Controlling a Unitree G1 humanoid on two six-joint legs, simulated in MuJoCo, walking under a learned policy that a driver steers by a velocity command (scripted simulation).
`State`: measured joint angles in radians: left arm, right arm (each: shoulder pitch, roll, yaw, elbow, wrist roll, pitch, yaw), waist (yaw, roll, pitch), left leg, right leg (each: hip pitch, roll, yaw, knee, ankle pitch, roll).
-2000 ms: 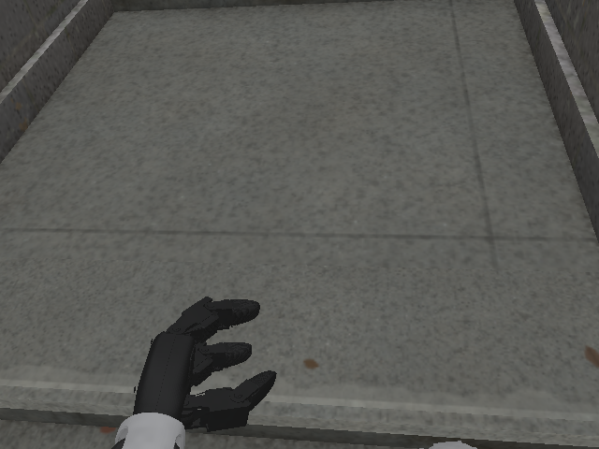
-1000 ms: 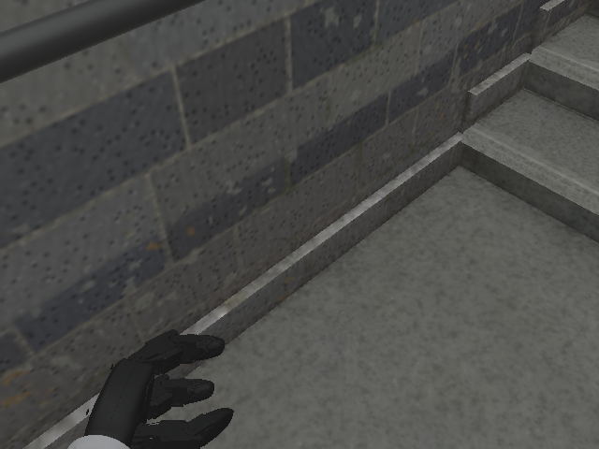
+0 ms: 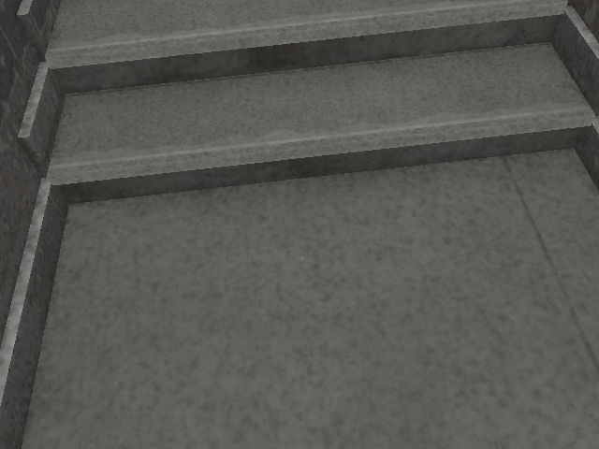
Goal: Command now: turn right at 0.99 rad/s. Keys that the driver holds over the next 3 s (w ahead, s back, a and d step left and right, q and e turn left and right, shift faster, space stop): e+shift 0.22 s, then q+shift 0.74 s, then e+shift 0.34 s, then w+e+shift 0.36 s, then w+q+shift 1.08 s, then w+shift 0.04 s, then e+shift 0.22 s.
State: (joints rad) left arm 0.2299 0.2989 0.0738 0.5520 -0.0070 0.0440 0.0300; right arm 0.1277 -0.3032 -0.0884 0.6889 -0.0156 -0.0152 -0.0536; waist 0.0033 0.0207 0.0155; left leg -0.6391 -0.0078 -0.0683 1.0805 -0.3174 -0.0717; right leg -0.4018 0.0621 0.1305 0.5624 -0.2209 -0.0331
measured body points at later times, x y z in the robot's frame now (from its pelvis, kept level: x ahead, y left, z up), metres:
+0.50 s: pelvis +0.01 +0.00 +0.00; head +0.04 +0.01 +0.45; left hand +0.25 +0.19 -0.09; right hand +0.06 -0.28 -0.10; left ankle +0.08 +0.13 -0.73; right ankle -0.04 -0.11 -0.73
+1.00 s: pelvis +0.00 +0.04 -0.01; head +0.05 +0.08 +0.43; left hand +0.08 +0.36 -0.12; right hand +0.26 -0.19 -0.08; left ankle +0.01 +0.15 -0.74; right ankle -0.05 -0.11 -0.69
